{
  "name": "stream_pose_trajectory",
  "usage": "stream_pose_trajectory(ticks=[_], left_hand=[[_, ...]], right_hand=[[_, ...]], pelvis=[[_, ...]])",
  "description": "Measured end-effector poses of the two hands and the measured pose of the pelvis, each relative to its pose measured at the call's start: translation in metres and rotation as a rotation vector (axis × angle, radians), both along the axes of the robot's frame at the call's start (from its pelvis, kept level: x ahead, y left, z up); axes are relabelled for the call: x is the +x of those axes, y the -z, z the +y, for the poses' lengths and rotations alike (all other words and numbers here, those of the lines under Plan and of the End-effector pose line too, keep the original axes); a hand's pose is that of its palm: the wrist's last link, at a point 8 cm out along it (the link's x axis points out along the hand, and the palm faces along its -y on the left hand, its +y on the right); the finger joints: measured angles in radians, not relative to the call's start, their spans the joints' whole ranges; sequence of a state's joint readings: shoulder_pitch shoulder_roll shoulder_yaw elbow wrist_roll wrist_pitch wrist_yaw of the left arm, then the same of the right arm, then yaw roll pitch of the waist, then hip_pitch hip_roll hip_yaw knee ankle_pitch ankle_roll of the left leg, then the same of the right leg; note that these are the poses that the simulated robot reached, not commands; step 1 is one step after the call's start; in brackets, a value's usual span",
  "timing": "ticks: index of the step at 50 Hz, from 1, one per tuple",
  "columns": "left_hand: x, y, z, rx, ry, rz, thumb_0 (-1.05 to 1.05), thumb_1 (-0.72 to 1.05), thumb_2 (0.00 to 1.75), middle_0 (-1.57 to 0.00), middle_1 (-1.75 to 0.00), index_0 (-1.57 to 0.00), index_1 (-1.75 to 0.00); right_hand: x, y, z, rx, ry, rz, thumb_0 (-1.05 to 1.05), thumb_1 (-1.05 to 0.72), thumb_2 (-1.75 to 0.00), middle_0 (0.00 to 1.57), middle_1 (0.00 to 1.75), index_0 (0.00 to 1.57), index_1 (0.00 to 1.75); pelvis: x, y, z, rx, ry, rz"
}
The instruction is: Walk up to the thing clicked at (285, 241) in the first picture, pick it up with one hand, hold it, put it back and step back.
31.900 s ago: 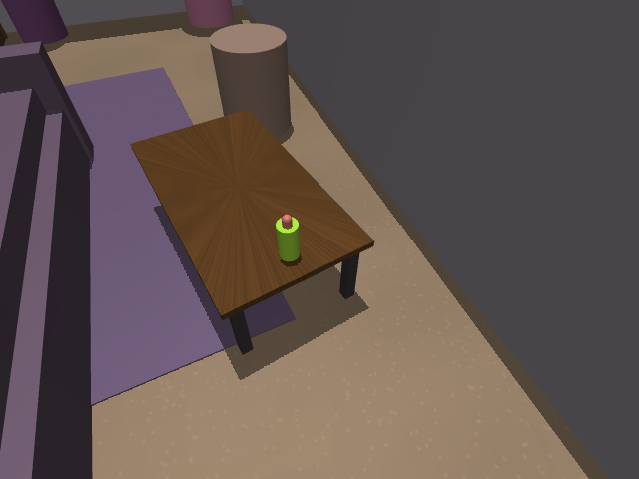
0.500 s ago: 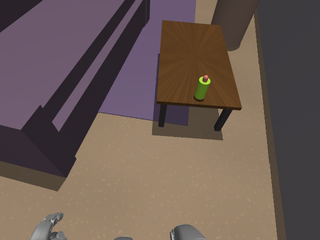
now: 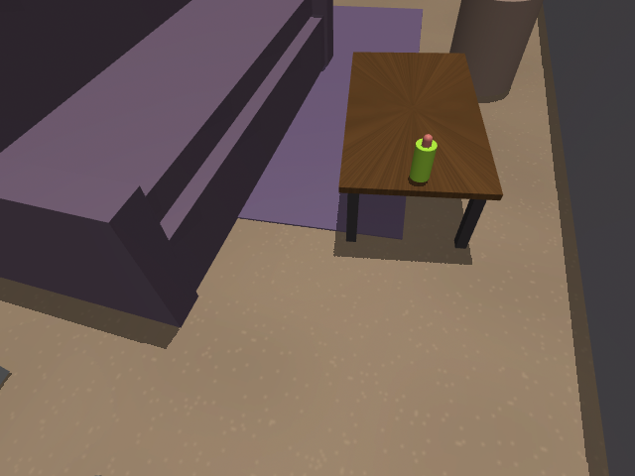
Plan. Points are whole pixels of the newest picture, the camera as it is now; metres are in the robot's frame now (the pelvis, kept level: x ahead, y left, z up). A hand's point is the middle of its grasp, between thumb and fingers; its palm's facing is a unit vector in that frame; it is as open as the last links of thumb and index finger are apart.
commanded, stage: step back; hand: right
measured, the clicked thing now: (423, 156) +1.10 -0.28 -0.35
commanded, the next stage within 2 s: stand in 0.92 s
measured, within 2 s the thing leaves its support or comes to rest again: neither
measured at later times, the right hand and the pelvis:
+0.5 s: hand out of the picture +0.10 -0.27 -0.14, palm faces -0.04 +0.92 -0.39, open 7.4 cm; pelvis +0.01 +0.01 +0.01, yaw +1 degrees
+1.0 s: hand out of the picture +0.15 -0.23 -0.13, palm faces +0.01 +0.95 -0.32, open 7.4 cm; pelvis +0.03 +0.02 +0.02, yaw -1 degrees
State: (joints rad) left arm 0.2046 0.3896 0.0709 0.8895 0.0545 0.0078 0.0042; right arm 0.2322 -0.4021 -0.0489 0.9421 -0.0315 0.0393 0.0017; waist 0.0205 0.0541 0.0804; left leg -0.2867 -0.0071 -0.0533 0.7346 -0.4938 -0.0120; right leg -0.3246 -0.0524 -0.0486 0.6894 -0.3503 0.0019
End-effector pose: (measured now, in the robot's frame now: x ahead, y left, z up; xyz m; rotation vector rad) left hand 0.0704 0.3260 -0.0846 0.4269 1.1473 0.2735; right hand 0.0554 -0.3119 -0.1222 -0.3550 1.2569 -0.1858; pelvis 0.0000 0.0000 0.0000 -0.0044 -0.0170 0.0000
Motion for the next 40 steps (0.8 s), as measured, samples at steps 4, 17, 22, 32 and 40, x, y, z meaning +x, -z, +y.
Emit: stream_pose_trajectory(ticks=[4, 17, 22, 32, 40], left_hand=[[-0.009, 0.009, 0.006, -0.024, -0.019, -0.005, 0.01, 0.9, 0.9, -0.2, -0.3, -0.21, -0.3], [-0.011, 0.015, -0.028, -0.091, -0.011, 0.001, 0.01, 0.9, 0.9, -0.2, -0.3, -0.21, -0.3], [-0.009, 0.012, -0.028, -0.104, -0.028, 0.004, 0.01, 0.9, 0.9, -0.2, -0.3, -0.21, -0.3], [0.025, 0.023, -0.001, -0.115, -0.028, 0.02, 0.01, 0.9, 0.9, -0.2, -0.3, -0.21, -0.3], [0.049, 0.015, 0.001, -0.109, -0.003, 0.009, 0.01, 0.91, 0.9, -0.2, -0.3, -0.21, -0.3]], right_hand=[[-0.021, -0.006, 0.016, 0.01, 0.009, 0.008, 0.0, -0.9, -0.9, 0.21, 0.3, 0.2, 0.3], [0.003, -0.016, -0.007, -0.01, 0.022, -0.058, 0.0, -0.9, -0.9, 0.21, 0.3, 0.2, 0.3], [0.029, -0.022, -0.004, -0.014, -0.014, -0.084, 0.0, -0.9, -0.9, 0.21, 0.3, 0.2, 0.3], [0.056, -0.024, 0.032, -0.004, -0.012, -0.092, 0.0, -0.9, -0.9, 0.2, 0.3, 0.2, 0.3], [0.079, -0.027, 0.048, 0.032, -0.005, -0.119, 0.0, -0.9, -0.9, 0.21, 0.3, 0.21, 0.3]], pelvis=[[-0.008, -0.002, 0.005, 0.051, 0.016, -0.03], [0.0, -0.007, -0.01, -0.019, 0.005, -0.025], [0.009, -0.011, -0.004, -0.001, -0.007, -0.022], [0.026, -0.01, 0.017, 0.003, 0.012, -0.017], [0.033, -0.017, 0.02, -0.003, 0.02, -0.011]])
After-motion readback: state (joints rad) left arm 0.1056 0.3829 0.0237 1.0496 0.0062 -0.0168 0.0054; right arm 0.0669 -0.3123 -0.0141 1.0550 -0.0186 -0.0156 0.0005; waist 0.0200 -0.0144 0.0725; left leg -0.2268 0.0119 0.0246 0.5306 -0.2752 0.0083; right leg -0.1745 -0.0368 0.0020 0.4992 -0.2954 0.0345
